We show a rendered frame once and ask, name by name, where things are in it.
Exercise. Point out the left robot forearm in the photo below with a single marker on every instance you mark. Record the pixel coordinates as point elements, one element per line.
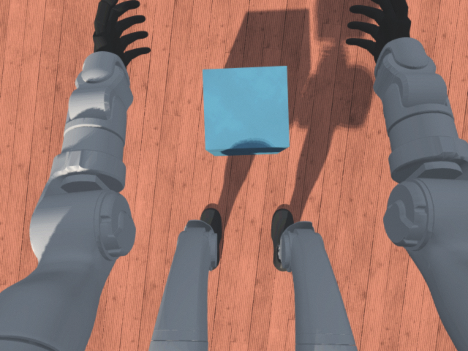
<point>95,130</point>

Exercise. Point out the carton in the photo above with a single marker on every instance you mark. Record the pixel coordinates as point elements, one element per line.
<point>246,110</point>

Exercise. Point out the robot right thigh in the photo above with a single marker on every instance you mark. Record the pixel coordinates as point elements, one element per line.
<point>321,322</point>

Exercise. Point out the robot right hand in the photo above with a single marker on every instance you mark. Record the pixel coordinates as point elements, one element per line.
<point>392,20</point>

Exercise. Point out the robot left hand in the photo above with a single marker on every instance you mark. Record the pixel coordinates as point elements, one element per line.
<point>108,30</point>

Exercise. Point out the robot left shin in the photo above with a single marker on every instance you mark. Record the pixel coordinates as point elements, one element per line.
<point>195,223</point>

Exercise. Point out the robot left upper arm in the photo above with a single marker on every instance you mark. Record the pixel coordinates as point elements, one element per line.
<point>77,238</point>

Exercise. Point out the right robot forearm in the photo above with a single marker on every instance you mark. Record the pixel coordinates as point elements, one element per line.
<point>419,121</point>

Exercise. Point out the robot right upper arm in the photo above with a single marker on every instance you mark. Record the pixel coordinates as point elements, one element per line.
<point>429,218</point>

